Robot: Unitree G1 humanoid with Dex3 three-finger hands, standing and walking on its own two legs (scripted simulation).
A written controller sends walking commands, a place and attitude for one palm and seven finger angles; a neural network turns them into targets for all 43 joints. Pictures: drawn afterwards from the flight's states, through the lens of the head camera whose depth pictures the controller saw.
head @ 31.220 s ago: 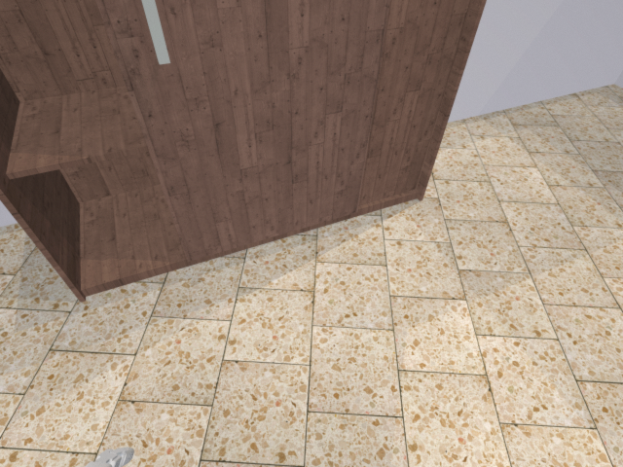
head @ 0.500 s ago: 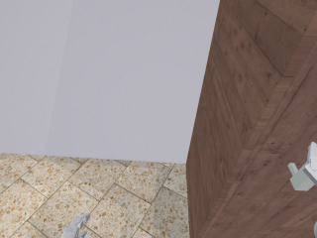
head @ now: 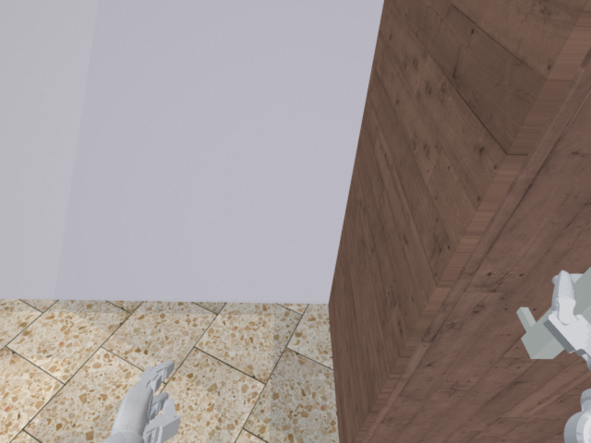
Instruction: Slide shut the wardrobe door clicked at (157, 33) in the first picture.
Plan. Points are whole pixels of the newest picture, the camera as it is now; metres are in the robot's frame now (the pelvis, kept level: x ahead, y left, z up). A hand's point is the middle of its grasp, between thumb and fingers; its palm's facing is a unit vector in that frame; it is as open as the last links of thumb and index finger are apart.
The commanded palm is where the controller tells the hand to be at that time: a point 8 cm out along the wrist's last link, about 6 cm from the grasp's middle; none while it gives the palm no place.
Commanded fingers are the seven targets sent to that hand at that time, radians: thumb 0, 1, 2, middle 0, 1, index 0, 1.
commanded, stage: stop walking and hold the door there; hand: right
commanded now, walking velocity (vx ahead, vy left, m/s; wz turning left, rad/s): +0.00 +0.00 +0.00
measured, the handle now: (579, 281) +0.24 -0.29 +0.18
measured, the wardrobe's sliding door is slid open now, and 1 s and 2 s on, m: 0.00 0.00 0.00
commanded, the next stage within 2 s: none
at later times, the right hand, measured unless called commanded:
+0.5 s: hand (565, 315) +0.21 -0.27 +0.17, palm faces +0.54 +0.82 -0.21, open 7.4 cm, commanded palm +0.16 -0.27 +0.16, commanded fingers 0.00 -0.90 -0.90 0.45 1.40 0.45 1.40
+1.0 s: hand (567, 320) +0.20 -0.26 +0.17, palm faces +0.28 +0.95 -0.12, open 6.9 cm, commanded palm +0.17 -0.28 +0.16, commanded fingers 0.00 -0.90 -0.90 0.45 1.40 0.45 1.40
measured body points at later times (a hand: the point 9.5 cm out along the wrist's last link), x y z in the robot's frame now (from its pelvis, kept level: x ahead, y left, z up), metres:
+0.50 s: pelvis -0.01 -0.02 +0.00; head -0.01 +0.00 +0.45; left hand +0.18 +0.22 -0.09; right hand +0.17 -0.31 +0.18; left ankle +0.02 +0.16 -0.74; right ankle +0.02 -0.08 -0.74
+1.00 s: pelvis -0.06 -0.09 -0.01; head -0.05 -0.09 +0.44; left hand +0.10 +0.14 -0.11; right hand +0.18 -0.31 +0.18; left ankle -0.12 +0.04 -0.74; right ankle +0.00 -0.11 -0.74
